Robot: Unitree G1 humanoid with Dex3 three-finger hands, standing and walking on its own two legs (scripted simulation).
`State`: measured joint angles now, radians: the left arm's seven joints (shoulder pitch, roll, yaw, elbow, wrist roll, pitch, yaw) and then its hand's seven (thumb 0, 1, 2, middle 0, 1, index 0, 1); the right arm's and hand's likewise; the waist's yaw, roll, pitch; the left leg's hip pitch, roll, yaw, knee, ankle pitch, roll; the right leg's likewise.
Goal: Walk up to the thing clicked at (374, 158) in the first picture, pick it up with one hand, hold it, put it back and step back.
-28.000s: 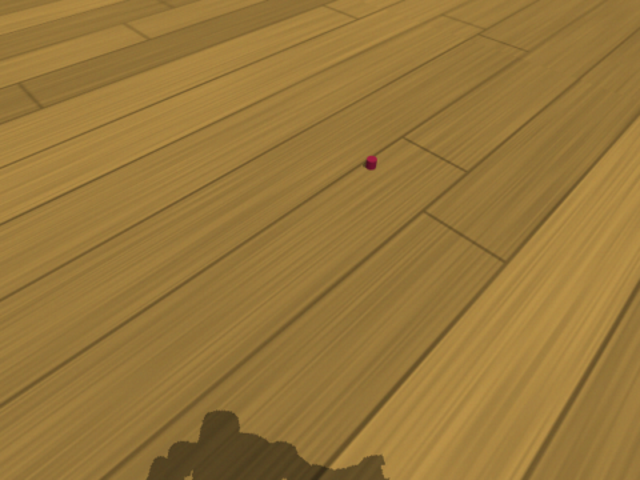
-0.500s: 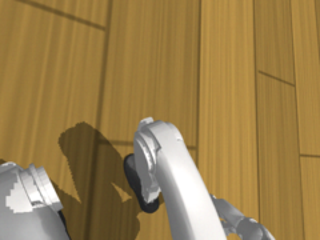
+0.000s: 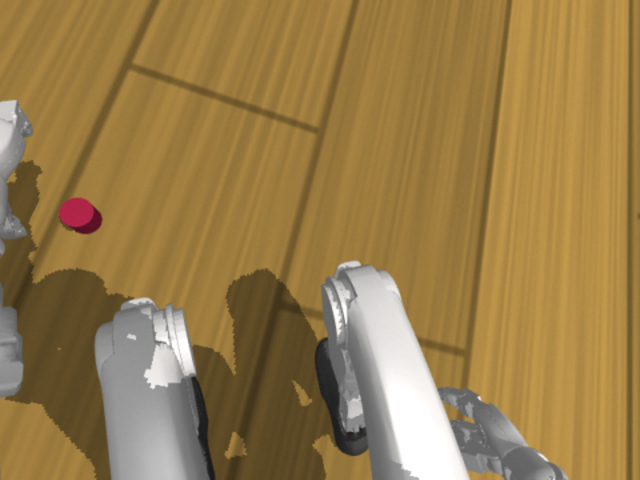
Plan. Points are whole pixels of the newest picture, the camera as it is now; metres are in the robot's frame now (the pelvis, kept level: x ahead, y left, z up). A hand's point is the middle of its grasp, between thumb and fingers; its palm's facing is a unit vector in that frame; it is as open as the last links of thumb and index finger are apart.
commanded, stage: withdraw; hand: left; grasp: from above
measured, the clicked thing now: (81, 216) +0.50 +0.29 -0.33
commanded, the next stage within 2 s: home in 0.32 s
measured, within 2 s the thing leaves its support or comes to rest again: neither
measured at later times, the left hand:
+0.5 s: hand (33, 197) +0.48 +0.31 -0.18, palm faces -0.40 -0.05 -0.92, open 13.6 cm
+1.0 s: hand out of the picture +0.35 +0.27 -0.01, palm faces -0.26 -0.64 -0.72, open 7.8 cm
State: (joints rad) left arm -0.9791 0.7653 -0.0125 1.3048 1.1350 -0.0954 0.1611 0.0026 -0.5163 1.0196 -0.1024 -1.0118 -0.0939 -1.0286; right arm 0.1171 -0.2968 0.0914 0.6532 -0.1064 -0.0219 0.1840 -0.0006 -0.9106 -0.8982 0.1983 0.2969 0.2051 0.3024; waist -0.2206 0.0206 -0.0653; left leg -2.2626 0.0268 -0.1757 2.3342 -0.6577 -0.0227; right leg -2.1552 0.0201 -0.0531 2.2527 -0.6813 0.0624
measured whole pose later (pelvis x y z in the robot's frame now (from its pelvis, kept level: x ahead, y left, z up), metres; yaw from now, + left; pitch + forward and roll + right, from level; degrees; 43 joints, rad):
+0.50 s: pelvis +0.00 +0.00 -0.03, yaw -1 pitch +33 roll -10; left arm -1.00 0.80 0.06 1.41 1.25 -0.17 0.37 0.00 -0.44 0.96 -0.16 -0.93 -0.16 -0.94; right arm 0.19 -0.26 0.13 0.70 -0.15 -0.01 0.12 0.00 -0.91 -0.89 0.20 0.30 0.21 0.30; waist -0.27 -0.01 -0.03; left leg -2.37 0.01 -0.18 2.41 -0.63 -0.01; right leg -2.25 0.02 -0.05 2.32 -0.66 0.06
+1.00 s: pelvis +0.01 +0.00 +0.11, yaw +4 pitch +33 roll -6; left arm -0.34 0.48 0.03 0.54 0.52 0.08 0.04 0.01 0.79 0.88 -0.21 -0.32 -0.22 -0.33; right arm 0.11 -0.28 -0.02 0.60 0.00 0.02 0.06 0.00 -0.91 -0.89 0.20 0.30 0.20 0.30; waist -0.08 0.04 -0.19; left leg -1.94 0.04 -0.11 2.00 -0.65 -0.02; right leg -1.86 0.00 -0.03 1.94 -0.67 0.05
